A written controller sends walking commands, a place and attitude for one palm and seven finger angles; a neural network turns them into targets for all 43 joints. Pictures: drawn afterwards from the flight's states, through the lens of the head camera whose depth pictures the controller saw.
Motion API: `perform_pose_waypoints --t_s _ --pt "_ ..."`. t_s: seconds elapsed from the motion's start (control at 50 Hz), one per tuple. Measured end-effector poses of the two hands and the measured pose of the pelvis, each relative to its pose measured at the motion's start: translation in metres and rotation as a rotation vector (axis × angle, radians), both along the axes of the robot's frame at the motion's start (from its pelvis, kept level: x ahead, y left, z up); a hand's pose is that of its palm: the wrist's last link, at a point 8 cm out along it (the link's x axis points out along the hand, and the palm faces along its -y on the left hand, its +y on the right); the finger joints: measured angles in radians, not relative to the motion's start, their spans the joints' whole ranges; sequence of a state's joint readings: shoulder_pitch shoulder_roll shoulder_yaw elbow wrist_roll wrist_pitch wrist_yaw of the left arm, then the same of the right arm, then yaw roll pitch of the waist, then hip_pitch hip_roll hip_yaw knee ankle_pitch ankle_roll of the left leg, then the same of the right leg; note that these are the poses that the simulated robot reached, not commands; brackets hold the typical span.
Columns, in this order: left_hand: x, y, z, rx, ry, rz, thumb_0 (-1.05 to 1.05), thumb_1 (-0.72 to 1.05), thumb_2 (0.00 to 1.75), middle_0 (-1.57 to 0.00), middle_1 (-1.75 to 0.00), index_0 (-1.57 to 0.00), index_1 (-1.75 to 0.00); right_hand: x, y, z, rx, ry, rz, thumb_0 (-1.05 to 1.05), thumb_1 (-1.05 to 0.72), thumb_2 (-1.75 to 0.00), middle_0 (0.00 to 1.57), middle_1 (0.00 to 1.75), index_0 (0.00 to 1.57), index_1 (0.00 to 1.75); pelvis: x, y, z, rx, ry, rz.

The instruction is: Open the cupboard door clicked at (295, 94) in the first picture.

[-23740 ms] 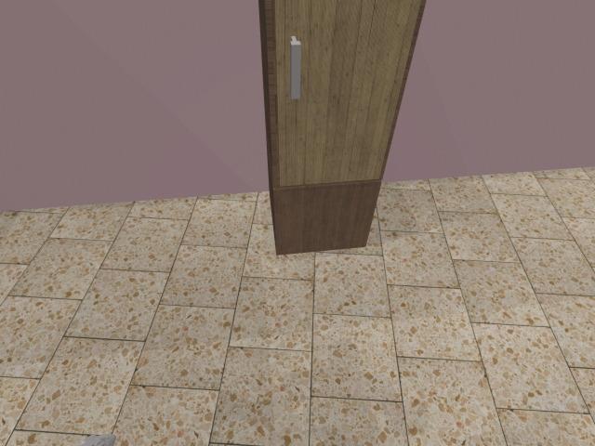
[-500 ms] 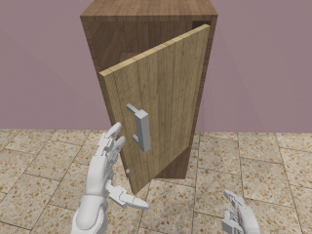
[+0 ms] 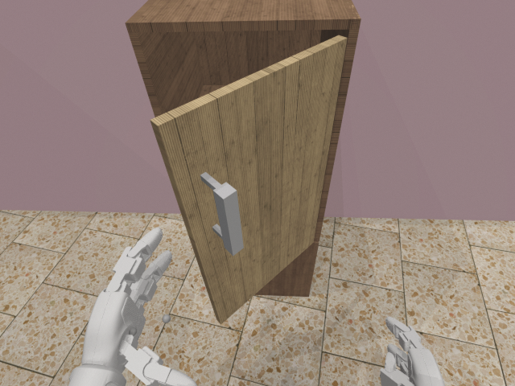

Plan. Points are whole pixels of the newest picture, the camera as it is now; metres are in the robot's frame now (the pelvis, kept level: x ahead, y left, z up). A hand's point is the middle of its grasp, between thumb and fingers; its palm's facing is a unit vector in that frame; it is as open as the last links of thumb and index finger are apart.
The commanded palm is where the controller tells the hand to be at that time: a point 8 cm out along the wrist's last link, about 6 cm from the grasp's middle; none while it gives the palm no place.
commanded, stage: draw the hand back to the body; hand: left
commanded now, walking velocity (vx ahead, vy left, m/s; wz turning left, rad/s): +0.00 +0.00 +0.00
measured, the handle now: (221, 214) +0.35 +0.08 +0.11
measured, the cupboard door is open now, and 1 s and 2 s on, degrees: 46 46 46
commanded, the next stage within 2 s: step back with the hand held close in 1.58 s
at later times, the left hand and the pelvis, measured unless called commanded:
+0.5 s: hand (107, 316) +0.17 +0.18 +0.13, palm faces +0.02 -1.00 -0.05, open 16.2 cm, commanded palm +0.15 +0.24 +0.15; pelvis -0.01 +0.02 +0.01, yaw +0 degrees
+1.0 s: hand (34, 276) +0.20 +0.26 +0.17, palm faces +0.32 -0.87 -0.37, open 11.5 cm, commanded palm +0.16 +0.31 +0.19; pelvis +0.00 +0.04 +0.04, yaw -2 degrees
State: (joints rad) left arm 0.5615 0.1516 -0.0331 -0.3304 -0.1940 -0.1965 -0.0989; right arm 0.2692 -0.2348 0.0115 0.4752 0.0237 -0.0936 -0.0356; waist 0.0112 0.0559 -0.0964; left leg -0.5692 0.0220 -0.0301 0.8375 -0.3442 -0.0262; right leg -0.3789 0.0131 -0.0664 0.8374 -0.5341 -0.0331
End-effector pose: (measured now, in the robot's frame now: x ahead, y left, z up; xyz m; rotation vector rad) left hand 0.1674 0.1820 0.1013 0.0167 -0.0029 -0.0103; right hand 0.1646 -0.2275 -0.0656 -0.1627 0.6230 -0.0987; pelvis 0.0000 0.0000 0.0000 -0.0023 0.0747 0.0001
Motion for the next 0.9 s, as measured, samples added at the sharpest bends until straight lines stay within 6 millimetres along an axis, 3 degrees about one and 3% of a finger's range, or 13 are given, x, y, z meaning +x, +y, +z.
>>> perform_pose_waypoints --t_s 0.12,0.24,0.52,0.64,0.9 --pt "0.006 0.003 0.004 0.015 -0.033 -0.022 -0.01 -0.5 0.3 -0.15 -0.31 -0.15 -0.3 -0.003 0.001 -0.001 -0.005 -0.014 -0.01 0.01 -0.91 -0.9 0.2 0.3 0.2 0.3 -0.005 0.002 -0.001 -0.004 -0.001 -0.002" --pt "0.008 0.021 0.017 0.026 -0.044 -0.002 -0.01 -0.5 0.3 -0.16 -0.31 -0.15 -0.3 -0.005 0.01 0.005 0.013 -0.034 -0.022 0.01 -0.91 -0.9 0.2 0.3 0.2 0.3 -0.005 0.005 0.003 -0.006 -0.015 -0.011" --pt "-0.016 0.058 0.036 0.036 -0.049 0.029 -0.01 -0.47 0.31 -0.16 -0.31 -0.15 -0.3 0.006 0.03 0.023 -0.002 -0.11 0.024 0.01 -0.91 -0.9 0.2 0.3 0.2 0.3 -0.01 0.017 0.009 -0.022 -0.048 0.002" --pt "-0.018 0.076 0.052 0.21 -0.051 0.181 -0.01 -0.34 0.37 -0.16 -0.31 -0.16 -0.3 0.006 0.04 0.032 -0.038 -0.078 0.023 0.01 -0.91 -0.9 0.2 0.3 0.2 0.3 -0.012 0.023 0.021 -0.028 -0.086 -0.005" --pt "-0.008 0.112 0.076 0.349 -0.06 0.302 0.0 0.08 0.55 -0.18 -0.31 -0.17 -0.3 0.004 0.051 0.033 -0.045 0.019 0.02 0.01 -0.9 -0.9 0.2 0.3 0.21 0.3 0.0 0.038 0.039 -0.01 -0.122 -0.033"
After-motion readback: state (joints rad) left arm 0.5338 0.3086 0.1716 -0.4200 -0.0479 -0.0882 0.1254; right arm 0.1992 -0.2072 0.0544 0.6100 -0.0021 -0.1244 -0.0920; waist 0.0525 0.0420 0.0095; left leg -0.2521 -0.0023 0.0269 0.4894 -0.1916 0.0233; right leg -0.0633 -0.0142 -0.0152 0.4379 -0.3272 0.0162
